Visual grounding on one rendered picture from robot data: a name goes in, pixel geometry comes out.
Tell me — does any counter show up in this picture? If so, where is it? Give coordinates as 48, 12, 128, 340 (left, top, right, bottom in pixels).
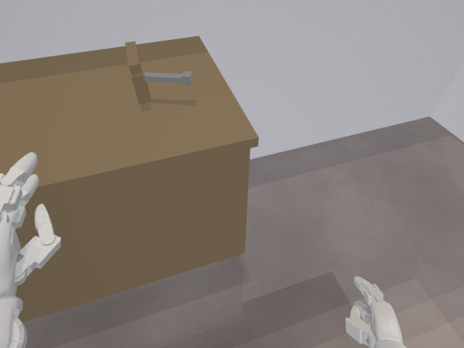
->
0, 36, 259, 322

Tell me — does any left robot forearm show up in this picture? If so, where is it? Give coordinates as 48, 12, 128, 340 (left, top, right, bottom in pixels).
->
0, 295, 28, 348

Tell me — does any robot left hand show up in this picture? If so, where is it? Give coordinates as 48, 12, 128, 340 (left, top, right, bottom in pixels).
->
0, 152, 61, 296

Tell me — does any tap lever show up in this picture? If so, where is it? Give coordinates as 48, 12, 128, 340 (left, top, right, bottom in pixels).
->
144, 71, 194, 86

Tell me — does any robot right hand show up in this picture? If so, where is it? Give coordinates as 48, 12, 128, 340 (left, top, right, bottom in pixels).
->
346, 276, 403, 348

